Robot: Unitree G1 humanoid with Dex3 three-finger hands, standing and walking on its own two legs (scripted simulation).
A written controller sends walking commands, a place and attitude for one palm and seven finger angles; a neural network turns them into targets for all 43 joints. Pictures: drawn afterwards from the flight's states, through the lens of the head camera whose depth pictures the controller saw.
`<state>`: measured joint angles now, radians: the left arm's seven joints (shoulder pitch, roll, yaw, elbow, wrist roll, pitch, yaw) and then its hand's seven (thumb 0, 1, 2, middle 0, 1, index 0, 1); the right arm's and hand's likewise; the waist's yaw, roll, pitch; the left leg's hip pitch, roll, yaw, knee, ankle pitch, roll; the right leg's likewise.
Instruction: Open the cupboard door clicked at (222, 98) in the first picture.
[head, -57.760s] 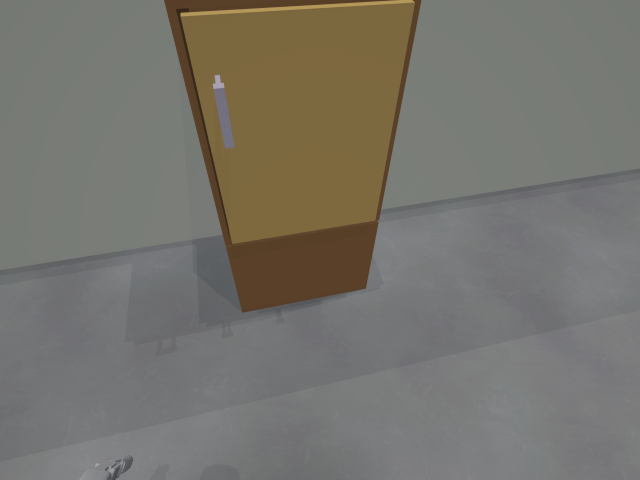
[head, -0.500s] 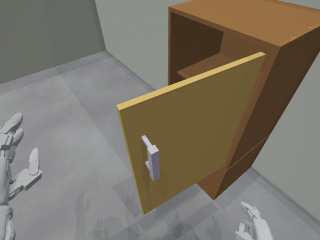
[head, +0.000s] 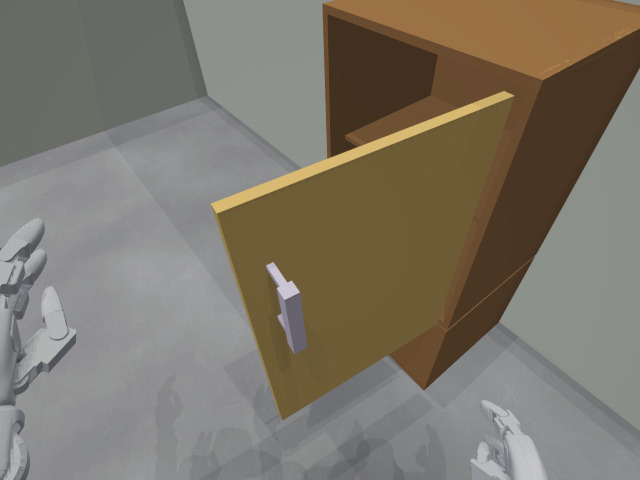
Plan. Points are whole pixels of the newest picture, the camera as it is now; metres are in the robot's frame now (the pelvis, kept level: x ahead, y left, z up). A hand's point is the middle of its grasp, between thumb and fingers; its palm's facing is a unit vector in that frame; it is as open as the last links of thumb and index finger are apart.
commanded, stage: step back with the hand held close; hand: left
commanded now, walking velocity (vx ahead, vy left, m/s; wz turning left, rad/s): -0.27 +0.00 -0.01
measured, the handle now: (286, 309) +0.31 +0.09 +0.05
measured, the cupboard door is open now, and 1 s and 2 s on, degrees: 83 83 83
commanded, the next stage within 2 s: stop stepping back and stand still in 1.06 s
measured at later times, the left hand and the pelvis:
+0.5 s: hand (3, 406) +0.13 +0.29 +0.15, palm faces +0.41 -0.75 -0.52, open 7.4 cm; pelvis -0.07 +0.03 -0.02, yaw +0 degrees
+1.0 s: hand out of the picture +0.05 +0.30 +0.16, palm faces +0.46 -0.78 -0.43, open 7.4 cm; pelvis -0.16 +0.03 -0.01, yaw -2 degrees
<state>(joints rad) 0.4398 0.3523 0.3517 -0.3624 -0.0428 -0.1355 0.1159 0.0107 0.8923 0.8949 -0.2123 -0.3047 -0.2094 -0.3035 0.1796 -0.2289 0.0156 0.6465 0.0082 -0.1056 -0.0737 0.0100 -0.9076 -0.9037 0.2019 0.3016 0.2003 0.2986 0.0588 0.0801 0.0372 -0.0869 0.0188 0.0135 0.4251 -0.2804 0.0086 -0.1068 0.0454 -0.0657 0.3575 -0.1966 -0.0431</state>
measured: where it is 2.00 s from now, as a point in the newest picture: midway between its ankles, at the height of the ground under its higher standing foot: outside the picture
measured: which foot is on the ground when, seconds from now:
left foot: down 0.00-1.00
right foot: down 0.00-0.76, up 0.78-1.00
